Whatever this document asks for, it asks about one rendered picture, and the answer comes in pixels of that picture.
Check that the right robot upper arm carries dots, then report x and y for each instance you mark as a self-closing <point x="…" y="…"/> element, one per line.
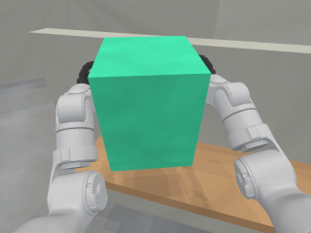
<point x="267" y="177"/>

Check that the table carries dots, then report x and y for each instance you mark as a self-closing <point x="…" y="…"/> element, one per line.
<point x="207" y="188"/>

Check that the left robot upper arm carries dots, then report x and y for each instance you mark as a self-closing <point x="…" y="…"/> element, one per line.
<point x="74" y="199"/>

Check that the robot right forearm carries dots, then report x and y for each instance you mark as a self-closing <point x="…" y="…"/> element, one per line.
<point x="238" y="113"/>

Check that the robot right hand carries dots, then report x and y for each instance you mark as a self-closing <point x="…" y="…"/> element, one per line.
<point x="208" y="64"/>

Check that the robot left forearm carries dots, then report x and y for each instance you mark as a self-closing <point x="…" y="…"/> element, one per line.
<point x="74" y="127"/>

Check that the carton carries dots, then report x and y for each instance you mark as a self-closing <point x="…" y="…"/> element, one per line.
<point x="149" y="95"/>

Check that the robot left hand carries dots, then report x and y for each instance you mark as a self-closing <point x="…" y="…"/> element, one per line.
<point x="84" y="73"/>

